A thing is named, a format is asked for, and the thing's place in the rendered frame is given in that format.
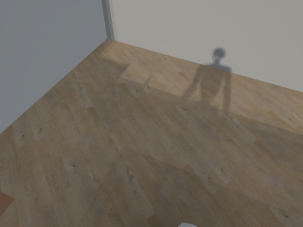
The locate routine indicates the cabinet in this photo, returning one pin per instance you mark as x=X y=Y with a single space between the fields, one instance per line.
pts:
x=5 y=202

